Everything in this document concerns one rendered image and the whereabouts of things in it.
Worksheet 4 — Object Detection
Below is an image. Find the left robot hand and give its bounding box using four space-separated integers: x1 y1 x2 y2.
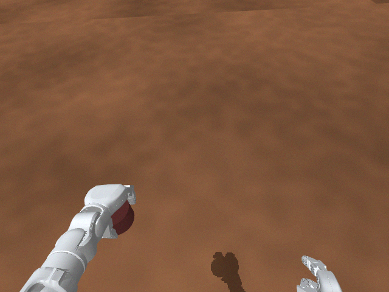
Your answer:
84 184 136 239

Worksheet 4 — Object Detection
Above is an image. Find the tin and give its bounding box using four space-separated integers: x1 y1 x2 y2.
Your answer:
111 200 134 235

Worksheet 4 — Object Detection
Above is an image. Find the left robot arm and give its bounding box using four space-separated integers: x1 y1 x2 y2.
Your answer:
20 203 111 292

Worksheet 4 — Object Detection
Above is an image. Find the right robot hand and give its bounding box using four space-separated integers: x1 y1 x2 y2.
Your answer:
297 255 342 292

